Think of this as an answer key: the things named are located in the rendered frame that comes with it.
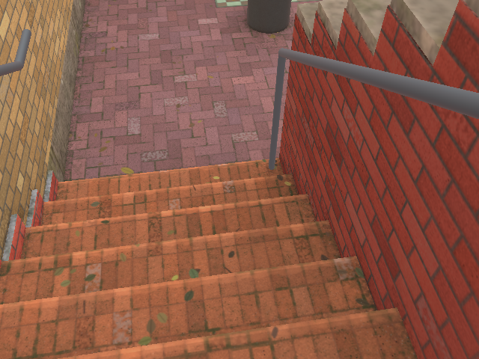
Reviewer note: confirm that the stairs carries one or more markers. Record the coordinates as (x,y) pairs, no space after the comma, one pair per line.
(213,262)

